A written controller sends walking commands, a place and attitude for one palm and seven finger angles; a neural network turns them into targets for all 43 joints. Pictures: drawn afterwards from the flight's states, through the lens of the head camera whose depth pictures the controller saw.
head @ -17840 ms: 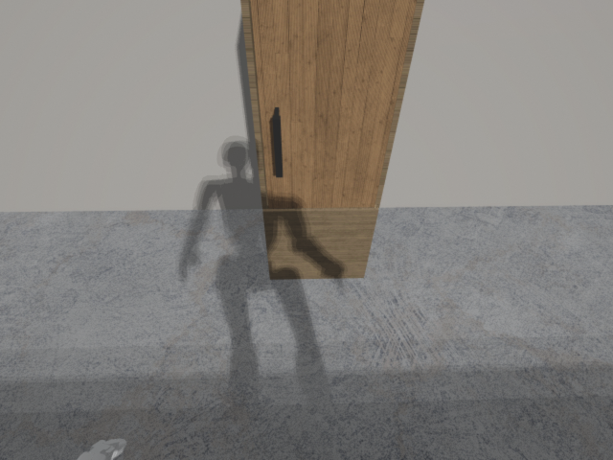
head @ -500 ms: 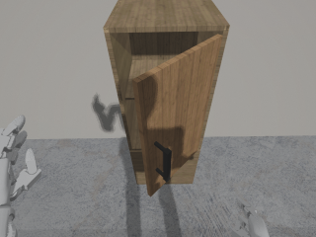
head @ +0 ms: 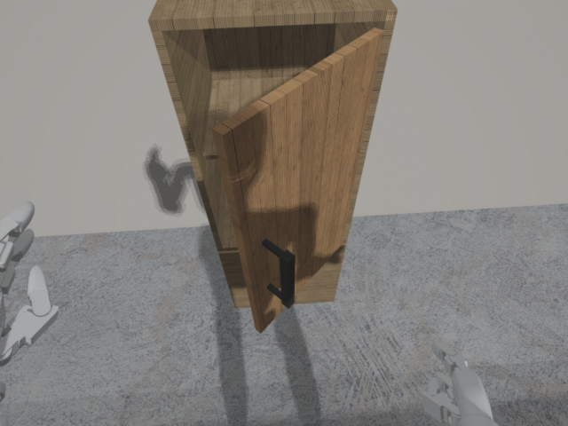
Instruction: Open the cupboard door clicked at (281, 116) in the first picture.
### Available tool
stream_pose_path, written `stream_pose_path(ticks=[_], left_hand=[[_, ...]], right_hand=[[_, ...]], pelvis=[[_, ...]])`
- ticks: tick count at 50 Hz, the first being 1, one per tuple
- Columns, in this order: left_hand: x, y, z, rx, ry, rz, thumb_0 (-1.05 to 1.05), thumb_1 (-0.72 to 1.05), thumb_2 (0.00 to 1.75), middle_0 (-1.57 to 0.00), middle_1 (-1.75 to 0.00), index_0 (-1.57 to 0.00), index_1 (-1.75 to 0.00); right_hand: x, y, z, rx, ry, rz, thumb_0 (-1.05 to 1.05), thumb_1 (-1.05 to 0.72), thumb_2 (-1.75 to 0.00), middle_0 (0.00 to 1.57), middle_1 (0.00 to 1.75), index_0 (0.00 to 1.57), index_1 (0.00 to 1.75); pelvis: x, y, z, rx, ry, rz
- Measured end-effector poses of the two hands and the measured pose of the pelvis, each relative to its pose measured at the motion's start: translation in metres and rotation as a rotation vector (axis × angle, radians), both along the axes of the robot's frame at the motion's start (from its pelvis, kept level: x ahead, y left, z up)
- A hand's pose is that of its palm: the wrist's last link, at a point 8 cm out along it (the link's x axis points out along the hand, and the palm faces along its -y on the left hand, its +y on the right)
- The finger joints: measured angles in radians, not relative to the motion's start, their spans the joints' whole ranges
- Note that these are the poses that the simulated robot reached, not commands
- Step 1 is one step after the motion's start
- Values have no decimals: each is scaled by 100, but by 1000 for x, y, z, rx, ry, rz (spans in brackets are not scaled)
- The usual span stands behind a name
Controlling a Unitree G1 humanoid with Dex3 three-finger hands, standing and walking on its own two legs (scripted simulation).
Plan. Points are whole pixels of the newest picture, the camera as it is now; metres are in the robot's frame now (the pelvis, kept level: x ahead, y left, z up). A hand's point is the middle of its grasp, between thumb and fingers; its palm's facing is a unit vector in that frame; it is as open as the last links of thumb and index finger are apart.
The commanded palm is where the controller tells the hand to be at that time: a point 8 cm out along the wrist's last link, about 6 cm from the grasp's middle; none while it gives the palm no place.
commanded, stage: step back with the hand held close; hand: left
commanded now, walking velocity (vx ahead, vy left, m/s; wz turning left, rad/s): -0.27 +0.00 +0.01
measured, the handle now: (279, 275) +0.38 +0.04 -0.09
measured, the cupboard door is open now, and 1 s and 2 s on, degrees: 45 45 45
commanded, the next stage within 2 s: stop stepping back and stand still in 0.74 s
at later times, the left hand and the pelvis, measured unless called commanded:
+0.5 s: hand out of the picture +0.09 +0.28 +0.15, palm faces +0.47 -0.74 -0.49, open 7.5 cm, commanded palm +0.01 +0.32 +0.17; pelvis -0.10 +0.01 -0.02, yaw +6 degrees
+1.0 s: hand out of the picture -0.12 +0.28 +0.18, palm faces +0.62 -0.60 -0.51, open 7.4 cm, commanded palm -0.20 +0.31 +0.17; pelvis -0.25 -0.02 -0.05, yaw +15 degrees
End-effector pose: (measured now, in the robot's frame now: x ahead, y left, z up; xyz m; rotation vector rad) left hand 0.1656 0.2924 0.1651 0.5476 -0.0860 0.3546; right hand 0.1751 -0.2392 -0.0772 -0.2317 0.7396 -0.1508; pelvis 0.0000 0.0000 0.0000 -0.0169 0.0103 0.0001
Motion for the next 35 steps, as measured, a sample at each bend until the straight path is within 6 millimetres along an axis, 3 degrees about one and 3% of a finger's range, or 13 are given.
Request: stream_pose_path(ticks=[10, 19, 23, 31, 35], left_hand=[[-33, 17, 20, 89, -84, -27, 2, 88, 90, -22, -31, -21, -31], [-84, 25, -2, 42, -94, 22, 2, 89, 90, -21, -31, -21, -31], [-106, 24, -3, 52, -131, 34, 2, 88, 90, -22, -31, -21, -31], [-175, 22, 17, 183, -218, 98, 2, 88, 90, -22, -31, -21, -31], [-203, 25, 15, 139, -233, 126, 2, 88, 90, -22, -31, -21, -31]], right_hand=[[-31, 3, 10, -26, -13, -37, 1, -90, -90, 20, 30, 20, 30], [-72, 16, 6, -27, -38, 8, 1, -90, -90, 21, 30, 20, 30], [-93, 20, 0, -40, -14, 44, 1, -90, -90, 21, 30, 20, 30], [-113, 24, -19, -21, -8, 138, 1, -90, -90, 21, 30, 20, 30], [-123, 27, -20, -20, -19, 154, 1, -90, -90, 21, 30, 20, 30]], pelvis=[[-31, 8, -4, 0, -12, -4], [-72, 12, -11, -13, -31, 13], [-89, 9, -14, -16, -35, 62], [-123, -2, -27, -4, -56, 150], [-143, 2, -27, 5, -59, 133]])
